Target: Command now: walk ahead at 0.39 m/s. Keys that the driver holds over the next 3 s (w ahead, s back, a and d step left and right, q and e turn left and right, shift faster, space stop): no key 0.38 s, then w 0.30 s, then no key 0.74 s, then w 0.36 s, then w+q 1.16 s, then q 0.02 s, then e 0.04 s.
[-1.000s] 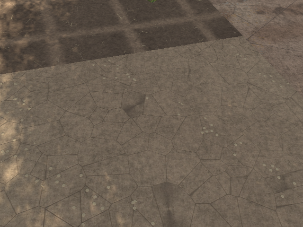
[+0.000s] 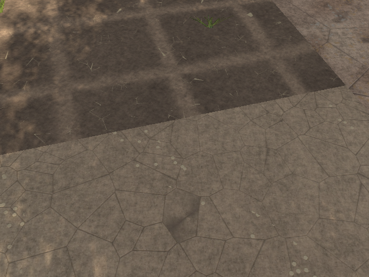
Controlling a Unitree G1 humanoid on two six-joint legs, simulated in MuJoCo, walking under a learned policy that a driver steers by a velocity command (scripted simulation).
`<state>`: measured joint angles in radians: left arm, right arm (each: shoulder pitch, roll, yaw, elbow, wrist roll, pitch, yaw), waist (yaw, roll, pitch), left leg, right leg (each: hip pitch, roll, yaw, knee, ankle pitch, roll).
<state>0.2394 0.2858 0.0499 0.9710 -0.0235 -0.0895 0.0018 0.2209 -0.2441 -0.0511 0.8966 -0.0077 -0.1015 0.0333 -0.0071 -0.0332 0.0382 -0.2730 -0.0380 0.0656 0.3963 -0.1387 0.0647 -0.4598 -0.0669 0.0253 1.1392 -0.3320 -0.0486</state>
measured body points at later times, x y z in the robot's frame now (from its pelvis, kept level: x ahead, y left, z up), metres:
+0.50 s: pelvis +0.16 -0.03 -0.01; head +0.17 -0.03 +0.44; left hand +0.27 +0.23 -0.13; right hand +0.22 -0.29 -0.15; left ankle +0.11 +0.10 -0.71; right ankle +0.24 -0.13 -0.74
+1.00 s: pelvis +0.28 -0.03 -0.01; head +0.30 -0.03 +0.44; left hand +0.46 +0.21 -0.13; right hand +0.22 -0.28 -0.16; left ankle +0.17 +0.10 -0.74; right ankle +0.36 -0.14 -0.74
